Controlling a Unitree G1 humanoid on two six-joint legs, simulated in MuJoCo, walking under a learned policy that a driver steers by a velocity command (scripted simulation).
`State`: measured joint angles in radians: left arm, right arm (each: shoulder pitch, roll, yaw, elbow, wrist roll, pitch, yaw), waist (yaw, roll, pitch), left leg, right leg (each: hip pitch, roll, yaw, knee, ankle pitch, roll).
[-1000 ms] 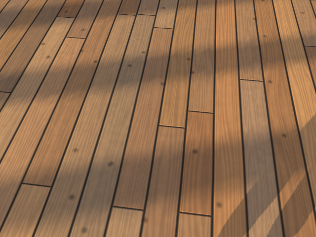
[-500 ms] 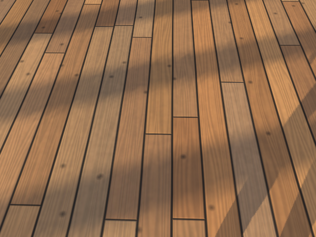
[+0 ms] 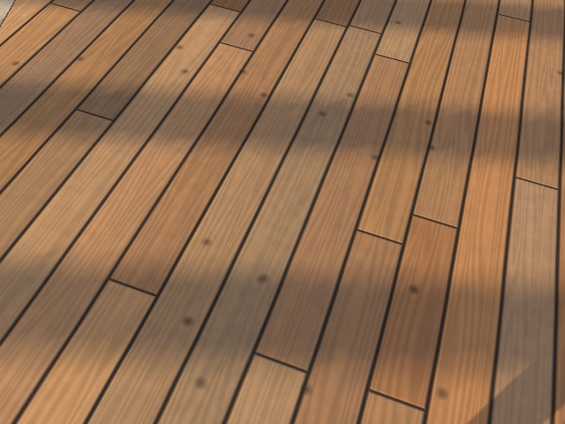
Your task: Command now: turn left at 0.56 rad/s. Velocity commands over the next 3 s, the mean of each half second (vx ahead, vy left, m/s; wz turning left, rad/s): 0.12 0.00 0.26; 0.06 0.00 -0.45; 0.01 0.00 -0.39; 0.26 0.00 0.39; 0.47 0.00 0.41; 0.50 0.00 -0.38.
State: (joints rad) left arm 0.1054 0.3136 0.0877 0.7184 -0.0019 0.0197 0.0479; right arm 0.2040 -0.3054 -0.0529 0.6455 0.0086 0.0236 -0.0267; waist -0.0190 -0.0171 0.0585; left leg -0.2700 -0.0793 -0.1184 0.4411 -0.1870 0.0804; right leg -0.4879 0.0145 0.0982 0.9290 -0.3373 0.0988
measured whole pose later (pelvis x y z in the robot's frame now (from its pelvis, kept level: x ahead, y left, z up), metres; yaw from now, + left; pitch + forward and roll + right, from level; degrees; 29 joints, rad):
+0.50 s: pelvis +0.06 -0.02 +0.00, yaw +6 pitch +1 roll +1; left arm 0.35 0.26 0.04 0.79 -0.01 -0.01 0.02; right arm 0.14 -0.30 -0.05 0.65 0.00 -0.04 0.00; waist 0.07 0.03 0.03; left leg -0.41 -0.01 -0.07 0.67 -0.31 -0.07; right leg -0.13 0.02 0.14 0.36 -0.25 -0.01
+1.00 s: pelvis +0.12 -0.02 -0.01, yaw -11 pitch +1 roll +1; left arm 0.15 0.32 0.06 0.59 -0.02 0.06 -0.02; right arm 0.15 -0.32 -0.07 0.72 0.02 0.01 0.00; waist -0.02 0.01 0.08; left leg -0.18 0.07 0.17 0.48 -0.30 -0.02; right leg -0.35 -0.04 -0.03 0.62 -0.26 0.02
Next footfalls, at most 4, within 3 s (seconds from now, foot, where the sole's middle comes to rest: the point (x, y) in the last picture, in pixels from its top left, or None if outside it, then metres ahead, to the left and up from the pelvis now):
0.24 right None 0.07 -0.15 -0.78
0.58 left None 0.15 0.11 -0.78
1.02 right None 0.16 -0.14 -0.78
1.44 left None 0.25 0.08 -0.78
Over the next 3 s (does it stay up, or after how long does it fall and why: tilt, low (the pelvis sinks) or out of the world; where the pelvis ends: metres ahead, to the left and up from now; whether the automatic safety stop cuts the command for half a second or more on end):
stays up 0.86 0.00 0.00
